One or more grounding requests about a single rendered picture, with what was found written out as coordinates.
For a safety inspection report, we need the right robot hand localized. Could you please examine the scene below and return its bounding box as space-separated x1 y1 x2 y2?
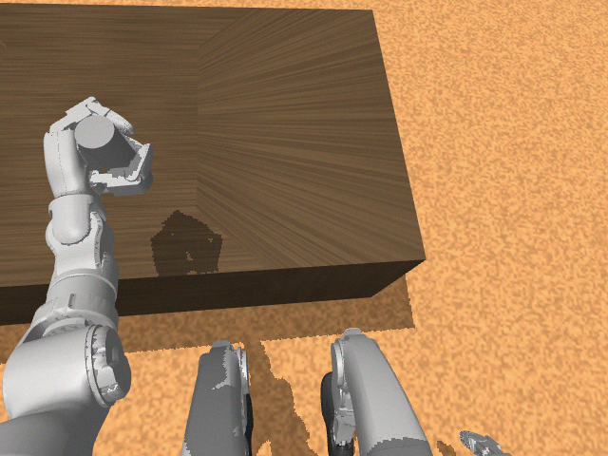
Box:
460 430 512 456

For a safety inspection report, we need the left robot hand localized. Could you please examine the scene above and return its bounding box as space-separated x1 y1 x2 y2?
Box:
44 97 154 201

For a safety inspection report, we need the right robot foot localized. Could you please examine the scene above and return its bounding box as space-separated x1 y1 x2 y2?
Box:
320 371 353 456

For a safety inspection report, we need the can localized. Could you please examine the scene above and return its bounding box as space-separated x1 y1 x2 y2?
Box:
74 115 153 191

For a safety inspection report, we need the left robot arm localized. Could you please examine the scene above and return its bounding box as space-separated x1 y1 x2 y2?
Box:
0 194 131 456

